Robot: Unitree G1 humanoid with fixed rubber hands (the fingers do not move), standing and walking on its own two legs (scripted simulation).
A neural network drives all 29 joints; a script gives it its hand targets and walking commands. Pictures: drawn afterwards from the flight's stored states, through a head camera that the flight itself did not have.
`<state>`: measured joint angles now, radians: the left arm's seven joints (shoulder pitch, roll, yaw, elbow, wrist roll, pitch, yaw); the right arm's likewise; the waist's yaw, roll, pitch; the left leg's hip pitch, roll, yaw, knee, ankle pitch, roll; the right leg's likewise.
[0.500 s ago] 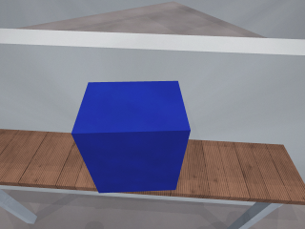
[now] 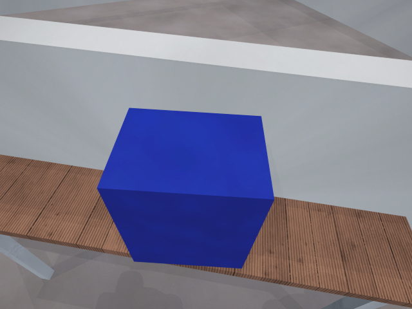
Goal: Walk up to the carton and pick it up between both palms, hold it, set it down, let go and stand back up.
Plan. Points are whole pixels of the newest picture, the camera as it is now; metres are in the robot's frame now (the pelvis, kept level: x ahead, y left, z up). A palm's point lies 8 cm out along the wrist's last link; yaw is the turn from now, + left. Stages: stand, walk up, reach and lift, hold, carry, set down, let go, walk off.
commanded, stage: walk up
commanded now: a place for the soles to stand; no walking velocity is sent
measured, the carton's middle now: (191, 196) +0.34 +0.06 +0.03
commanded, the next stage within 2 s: reach and lift in 1.18 s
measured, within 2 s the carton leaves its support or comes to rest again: neither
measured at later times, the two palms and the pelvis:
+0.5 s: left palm out of the picture -0.03 +0.25 -0.14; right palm out of the picture -0.06 -0.20 -0.14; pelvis -0.03 +0.02 +0.00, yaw +2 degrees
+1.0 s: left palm out of the picture -0.04 +0.24 -0.14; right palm out of the picture -0.05 -0.21 -0.14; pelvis -0.03 +0.01 +0.00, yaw +6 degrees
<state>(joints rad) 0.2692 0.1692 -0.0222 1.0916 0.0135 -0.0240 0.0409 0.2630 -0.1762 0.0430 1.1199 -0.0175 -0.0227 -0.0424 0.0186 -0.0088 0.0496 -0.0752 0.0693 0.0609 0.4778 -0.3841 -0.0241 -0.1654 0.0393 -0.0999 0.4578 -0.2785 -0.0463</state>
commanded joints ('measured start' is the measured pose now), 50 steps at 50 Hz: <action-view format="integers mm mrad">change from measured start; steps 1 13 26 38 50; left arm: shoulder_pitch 102 38 -5 -6 24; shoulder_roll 98 107 135 122 142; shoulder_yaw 13 2 4 -3 5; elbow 1 8 53 51 52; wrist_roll -3 2 -6 -4 -10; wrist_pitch -7 -2 3 5 17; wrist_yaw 2 -8 -9 -13 -9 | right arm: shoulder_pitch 121 116 216 219 186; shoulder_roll -93 -113 -122 -100 -116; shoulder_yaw -6 -12 -24 -24 -28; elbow -7 -6 15 0 -18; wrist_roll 6 11 -2 5 -6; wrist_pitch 2 -9 -22 -17 -13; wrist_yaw -5 3 6 7 -1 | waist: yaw -14 -21 -23 -24 -8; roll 14 40 -4 28 37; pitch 13 36 70 24 97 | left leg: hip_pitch -12 -89 -184 -118 -246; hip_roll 90 82 62 50 22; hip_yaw -66 -126 -129 -192 -172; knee -80 -112 -147 -117 -69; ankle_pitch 501 402 275 314 213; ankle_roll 44 87 75 92 70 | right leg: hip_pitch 43 66 96 55 104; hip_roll -162 -168 -163 -170 -187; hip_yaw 143 128 109 81 88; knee -38 -68 -96 -84 -110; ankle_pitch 552 314 167 131 116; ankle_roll -15 -19 -22 -13 -24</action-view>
